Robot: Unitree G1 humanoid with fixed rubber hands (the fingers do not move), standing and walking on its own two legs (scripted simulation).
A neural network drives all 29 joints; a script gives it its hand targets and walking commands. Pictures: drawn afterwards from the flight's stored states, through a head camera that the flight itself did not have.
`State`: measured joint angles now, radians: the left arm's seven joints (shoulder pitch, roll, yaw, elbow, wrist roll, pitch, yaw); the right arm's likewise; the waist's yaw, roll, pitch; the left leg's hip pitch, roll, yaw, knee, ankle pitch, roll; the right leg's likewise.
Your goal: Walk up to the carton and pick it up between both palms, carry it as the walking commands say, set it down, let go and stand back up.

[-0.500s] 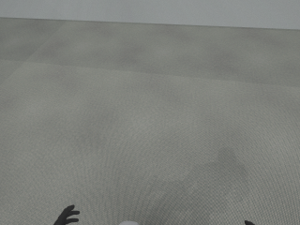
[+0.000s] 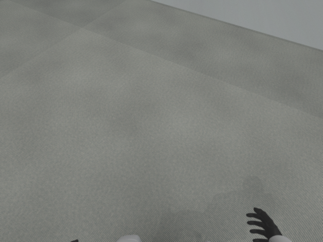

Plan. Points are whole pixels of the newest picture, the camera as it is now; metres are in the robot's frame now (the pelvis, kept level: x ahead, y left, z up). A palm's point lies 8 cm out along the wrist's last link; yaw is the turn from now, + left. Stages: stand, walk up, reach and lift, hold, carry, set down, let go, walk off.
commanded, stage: walk up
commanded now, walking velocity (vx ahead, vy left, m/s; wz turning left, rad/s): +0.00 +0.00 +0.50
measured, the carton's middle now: out of the picture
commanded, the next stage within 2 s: none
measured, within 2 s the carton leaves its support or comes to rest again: neither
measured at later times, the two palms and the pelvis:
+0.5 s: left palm out of the picture +0.06 +0.28 -0.09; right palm out of the picture +0.09 -0.26 -0.11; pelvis -0.02 -0.01 +0.01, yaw +11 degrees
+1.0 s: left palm out of the picture -0.10 +0.19 -0.09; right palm (247, 214) +0.20 -0.22 -0.12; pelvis -0.02 -0.05 +0.02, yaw +27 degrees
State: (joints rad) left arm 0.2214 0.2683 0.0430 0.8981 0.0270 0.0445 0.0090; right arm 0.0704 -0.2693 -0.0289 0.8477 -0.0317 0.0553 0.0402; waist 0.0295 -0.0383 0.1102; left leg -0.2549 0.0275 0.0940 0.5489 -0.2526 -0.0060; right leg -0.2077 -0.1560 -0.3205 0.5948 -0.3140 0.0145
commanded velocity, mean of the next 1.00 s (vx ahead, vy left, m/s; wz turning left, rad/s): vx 0.00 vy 0.01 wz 0.50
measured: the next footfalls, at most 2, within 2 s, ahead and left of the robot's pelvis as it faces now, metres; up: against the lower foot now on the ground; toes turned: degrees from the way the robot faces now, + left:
right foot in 0.56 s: +0.01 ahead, -0.12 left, +0.00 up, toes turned +10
left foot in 1.16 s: -0.04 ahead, +0.10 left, +0.00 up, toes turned +38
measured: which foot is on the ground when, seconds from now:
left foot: down 0.00-0.56, up 0.58-1.00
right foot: up 0.00-0.54, down 0.56-1.00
